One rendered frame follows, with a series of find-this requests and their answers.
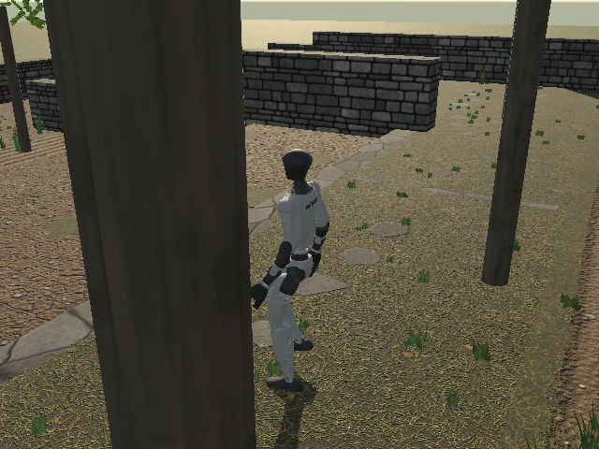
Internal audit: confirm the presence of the robot right upper arm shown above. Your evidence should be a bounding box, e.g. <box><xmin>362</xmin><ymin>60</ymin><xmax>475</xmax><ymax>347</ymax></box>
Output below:
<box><xmin>307</xmin><ymin>181</ymin><xmax>329</xmax><ymax>227</ymax></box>

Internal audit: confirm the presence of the left robot forearm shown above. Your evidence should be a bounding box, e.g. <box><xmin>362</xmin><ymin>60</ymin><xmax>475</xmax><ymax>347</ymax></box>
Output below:
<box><xmin>260</xmin><ymin>241</ymin><xmax>292</xmax><ymax>289</ymax></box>

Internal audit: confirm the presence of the left robot hand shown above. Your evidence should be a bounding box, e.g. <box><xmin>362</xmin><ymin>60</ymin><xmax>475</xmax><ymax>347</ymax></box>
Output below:
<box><xmin>251</xmin><ymin>282</ymin><xmax>269</xmax><ymax>309</ymax></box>

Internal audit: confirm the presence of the robot left upper arm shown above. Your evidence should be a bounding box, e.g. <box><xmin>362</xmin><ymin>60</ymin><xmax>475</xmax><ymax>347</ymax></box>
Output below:
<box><xmin>278</xmin><ymin>196</ymin><xmax>298</xmax><ymax>253</ymax></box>

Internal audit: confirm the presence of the right robot foot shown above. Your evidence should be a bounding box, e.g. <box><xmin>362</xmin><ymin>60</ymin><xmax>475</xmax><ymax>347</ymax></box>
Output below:
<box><xmin>293</xmin><ymin>339</ymin><xmax>314</xmax><ymax>352</ymax></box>

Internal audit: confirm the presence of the humanoid robot torso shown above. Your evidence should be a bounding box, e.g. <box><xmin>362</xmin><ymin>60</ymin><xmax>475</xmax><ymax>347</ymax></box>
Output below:
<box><xmin>283</xmin><ymin>184</ymin><xmax>317</xmax><ymax>282</ymax></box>

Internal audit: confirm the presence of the right robot hand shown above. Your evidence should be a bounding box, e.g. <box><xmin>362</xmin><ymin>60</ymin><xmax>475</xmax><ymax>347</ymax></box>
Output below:
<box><xmin>308</xmin><ymin>249</ymin><xmax>322</xmax><ymax>277</ymax></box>

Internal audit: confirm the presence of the right robot forearm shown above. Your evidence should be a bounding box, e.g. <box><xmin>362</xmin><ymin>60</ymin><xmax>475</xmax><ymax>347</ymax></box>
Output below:
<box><xmin>311</xmin><ymin>222</ymin><xmax>329</xmax><ymax>253</ymax></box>

